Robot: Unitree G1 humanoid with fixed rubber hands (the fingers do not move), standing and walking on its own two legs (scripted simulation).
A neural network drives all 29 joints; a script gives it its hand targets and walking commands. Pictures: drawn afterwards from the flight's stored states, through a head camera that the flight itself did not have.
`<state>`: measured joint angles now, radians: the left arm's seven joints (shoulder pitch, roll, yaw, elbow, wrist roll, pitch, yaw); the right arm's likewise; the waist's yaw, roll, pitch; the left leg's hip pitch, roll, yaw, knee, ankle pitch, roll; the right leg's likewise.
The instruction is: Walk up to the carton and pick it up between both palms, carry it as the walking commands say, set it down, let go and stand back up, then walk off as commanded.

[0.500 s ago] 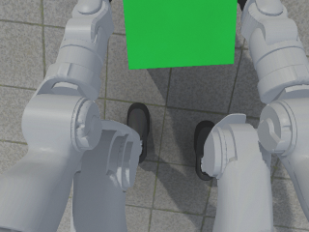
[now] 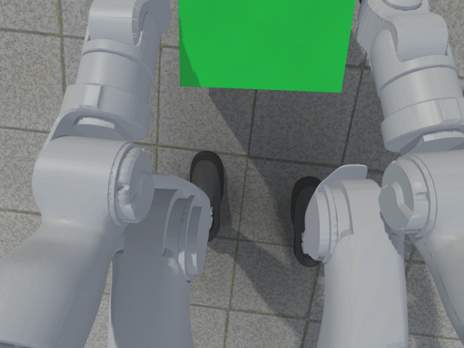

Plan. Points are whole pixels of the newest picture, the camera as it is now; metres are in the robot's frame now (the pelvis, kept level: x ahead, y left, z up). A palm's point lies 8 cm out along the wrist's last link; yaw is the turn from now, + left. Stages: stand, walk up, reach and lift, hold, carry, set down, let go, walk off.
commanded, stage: reach and lift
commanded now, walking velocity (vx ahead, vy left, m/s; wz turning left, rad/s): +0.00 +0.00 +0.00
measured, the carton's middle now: out of the picture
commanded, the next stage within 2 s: none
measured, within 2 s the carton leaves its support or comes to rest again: neither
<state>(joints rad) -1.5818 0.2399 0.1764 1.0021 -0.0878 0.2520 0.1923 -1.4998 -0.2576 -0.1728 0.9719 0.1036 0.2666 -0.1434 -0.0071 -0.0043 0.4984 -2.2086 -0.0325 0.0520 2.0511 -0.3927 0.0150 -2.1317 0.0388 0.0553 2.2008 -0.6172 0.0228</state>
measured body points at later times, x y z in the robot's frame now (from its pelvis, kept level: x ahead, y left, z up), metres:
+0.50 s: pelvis -0.01 +0.00 +0.01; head +0.35 -0.03 +0.27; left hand +0.59 +0.10 -0.09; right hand +0.55 -0.16 -0.14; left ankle +0.17 +0.11 -0.35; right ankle +0.11 -0.12 -0.35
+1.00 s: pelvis -0.01 +0.00 +0.05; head +0.32 -0.01 +0.34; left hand +0.55 +0.12 -0.04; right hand +0.53 -0.15 -0.07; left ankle +0.17 +0.11 -0.35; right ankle +0.11 -0.12 -0.35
